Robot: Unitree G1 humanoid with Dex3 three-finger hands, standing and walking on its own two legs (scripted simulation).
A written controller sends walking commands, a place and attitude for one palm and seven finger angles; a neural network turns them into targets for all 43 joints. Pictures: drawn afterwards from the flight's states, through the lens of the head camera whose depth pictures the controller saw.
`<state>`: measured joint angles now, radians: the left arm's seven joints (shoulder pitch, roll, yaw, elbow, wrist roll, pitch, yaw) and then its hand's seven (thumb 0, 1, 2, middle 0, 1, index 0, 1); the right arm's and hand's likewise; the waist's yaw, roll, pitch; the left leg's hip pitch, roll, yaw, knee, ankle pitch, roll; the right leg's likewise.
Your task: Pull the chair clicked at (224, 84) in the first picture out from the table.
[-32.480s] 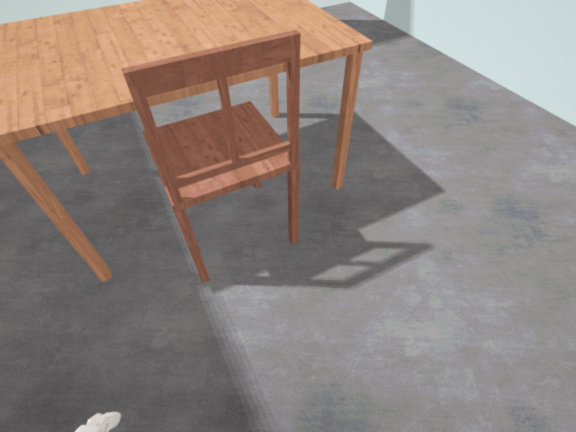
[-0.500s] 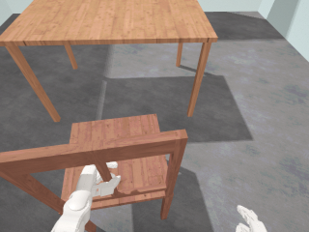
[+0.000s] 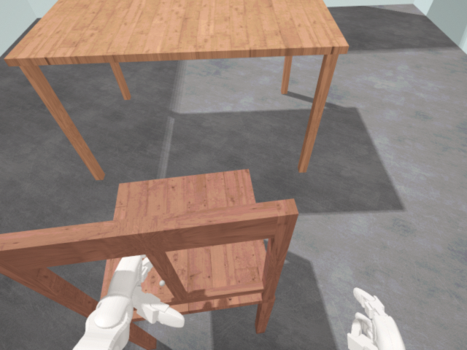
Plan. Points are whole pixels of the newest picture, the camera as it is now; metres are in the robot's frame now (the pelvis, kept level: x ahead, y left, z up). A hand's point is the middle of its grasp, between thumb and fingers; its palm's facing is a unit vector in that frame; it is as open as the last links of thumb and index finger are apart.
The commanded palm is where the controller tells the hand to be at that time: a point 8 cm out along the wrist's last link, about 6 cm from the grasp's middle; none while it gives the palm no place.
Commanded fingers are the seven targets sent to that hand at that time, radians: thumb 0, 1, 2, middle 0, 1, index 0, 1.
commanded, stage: open the thumb and straighten the fingers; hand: left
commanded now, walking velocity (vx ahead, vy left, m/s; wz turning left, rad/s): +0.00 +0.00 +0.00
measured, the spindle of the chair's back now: (169, 276) +0.27 +0.13 -0.06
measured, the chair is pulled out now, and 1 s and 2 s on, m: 0.59 0.59 0.59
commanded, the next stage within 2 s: draw the fingers out of the gap in 0.06 s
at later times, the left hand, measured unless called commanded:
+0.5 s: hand (151, 323) +0.18 +0.15 -0.04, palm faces -0.05 -0.98 -0.17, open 17.5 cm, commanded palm +0.17 +0.20 -0.02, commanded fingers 0.00 -0.55 0.20 0.00 0.00 0.00 0.00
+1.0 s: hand out of the picture +0.12 +0.15 -0.04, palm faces -0.03 -0.99 -0.15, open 17.5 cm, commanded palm +0.09 +0.20 -0.02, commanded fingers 0.00 -0.55 0.20 0.00 0.00 0.00 0.00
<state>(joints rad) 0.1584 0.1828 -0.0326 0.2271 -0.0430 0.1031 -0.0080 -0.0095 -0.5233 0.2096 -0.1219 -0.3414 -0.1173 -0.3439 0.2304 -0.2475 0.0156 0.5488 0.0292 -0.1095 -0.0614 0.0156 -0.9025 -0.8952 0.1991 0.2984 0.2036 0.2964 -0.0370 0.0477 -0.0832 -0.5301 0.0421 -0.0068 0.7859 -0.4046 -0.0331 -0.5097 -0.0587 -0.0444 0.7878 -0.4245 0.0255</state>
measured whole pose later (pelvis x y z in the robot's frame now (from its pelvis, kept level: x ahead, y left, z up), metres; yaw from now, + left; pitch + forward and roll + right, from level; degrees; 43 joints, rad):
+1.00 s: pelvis -0.01 +0.01 -0.02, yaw +2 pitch +10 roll -2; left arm 0.72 0.21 -0.10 -0.25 -0.02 0.15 -0.02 -0.01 -0.53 0.20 -0.01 0.00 0.00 0.00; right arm 0.24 -0.21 -0.01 0.47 0.04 -0.14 -0.11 0.02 -0.90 -0.90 0.20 0.30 0.20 0.30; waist -0.02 0.05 -0.15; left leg -0.68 0.04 -0.06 0.98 -0.48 -0.03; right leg -0.62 -0.06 -0.08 0.94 -0.49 0.03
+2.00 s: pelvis +0.01 -0.01 +0.02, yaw +1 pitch -1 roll -1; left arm 0.70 0.43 0.08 -0.40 -0.04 0.17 0.09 0.00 0.17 0.54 -0.11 -0.15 -0.43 -0.28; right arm 0.18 -0.20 0.06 0.63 0.03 -0.20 -0.16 0.02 -0.90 -0.90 0.20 0.30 0.20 0.30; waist 0.05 0.08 0.01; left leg -0.24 0.06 -0.03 0.63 -0.37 -0.05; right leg -0.20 -0.03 -0.08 0.60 -0.37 0.01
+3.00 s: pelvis -0.03 +0.00 +0.03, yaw -1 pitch -1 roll +0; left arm 0.57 0.43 0.41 -0.53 -0.05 -0.15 0.13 0.02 0.89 0.90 -0.22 -0.30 -0.22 -0.30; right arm 0.20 -0.25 -0.02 0.62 0.02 -0.08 -0.11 0.02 -0.90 -0.90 0.20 0.30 0.20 0.30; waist 0.01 0.03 0.08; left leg -0.25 0.04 -0.01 0.49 -0.22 -0.04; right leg -0.22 -0.04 -0.05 0.47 -0.23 0.02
